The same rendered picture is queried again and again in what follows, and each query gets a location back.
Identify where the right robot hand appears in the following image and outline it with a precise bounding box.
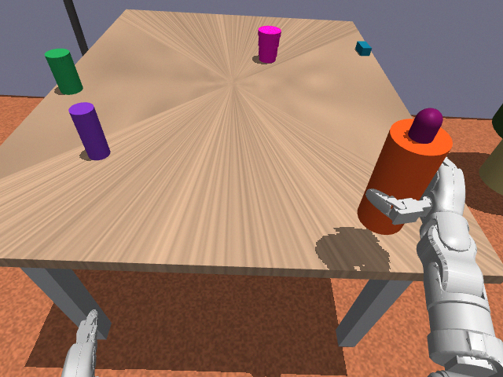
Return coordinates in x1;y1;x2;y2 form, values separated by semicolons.
365;157;465;225

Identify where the right robot arm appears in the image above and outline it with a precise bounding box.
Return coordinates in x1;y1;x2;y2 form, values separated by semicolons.
417;211;503;377

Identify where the table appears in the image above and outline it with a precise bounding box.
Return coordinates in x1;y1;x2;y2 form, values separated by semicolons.
0;9;503;347

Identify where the left robot hand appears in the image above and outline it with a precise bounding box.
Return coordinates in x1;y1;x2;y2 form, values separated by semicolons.
61;309;98;377

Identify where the potted plant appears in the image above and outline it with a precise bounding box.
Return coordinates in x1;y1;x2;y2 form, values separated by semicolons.
479;104;503;195

